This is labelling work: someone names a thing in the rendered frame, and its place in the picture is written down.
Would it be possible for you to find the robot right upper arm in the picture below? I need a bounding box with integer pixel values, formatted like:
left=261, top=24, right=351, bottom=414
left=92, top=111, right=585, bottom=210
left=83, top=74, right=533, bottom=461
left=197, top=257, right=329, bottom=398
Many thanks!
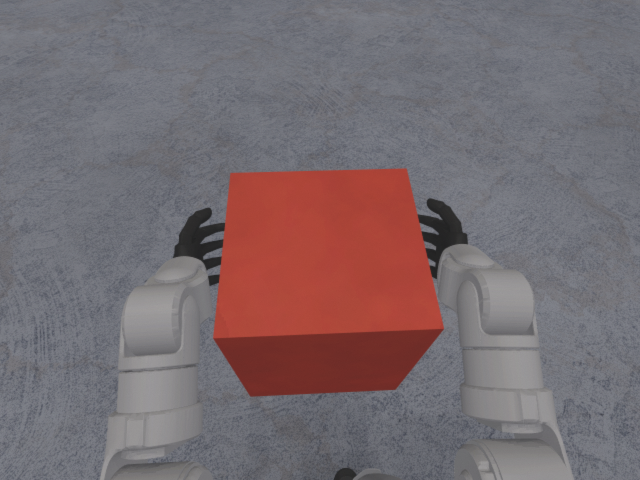
left=454, top=439, right=572, bottom=480

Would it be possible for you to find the robot right forearm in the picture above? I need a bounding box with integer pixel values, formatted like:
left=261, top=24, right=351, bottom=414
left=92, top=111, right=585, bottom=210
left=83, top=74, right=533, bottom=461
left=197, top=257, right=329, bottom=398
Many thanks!
left=437, top=244, right=574, bottom=480

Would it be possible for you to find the robot left forearm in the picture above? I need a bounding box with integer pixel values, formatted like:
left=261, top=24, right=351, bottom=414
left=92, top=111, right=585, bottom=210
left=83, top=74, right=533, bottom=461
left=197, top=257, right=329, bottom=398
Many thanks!
left=100, top=256, right=213, bottom=480

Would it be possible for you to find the carton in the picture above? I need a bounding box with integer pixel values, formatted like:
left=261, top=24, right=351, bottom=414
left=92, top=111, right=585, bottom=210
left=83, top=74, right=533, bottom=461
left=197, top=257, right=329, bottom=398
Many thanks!
left=213, top=168, right=444, bottom=397

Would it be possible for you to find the robot left hand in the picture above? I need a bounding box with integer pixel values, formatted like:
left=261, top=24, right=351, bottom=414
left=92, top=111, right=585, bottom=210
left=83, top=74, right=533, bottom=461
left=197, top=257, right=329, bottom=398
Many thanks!
left=173, top=208, right=225, bottom=286

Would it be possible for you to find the robot right hand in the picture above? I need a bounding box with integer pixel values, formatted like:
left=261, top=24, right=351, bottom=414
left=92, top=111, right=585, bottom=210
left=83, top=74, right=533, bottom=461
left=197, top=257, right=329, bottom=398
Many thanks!
left=417, top=198, right=468, bottom=279

